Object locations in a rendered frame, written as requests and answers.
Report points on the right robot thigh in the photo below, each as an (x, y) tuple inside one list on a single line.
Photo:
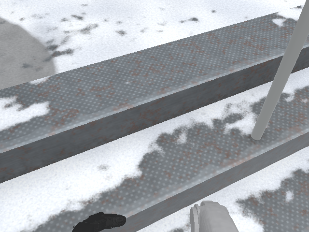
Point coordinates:
[(211, 217)]

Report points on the left robot hand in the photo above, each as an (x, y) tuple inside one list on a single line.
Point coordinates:
[(98, 222)]

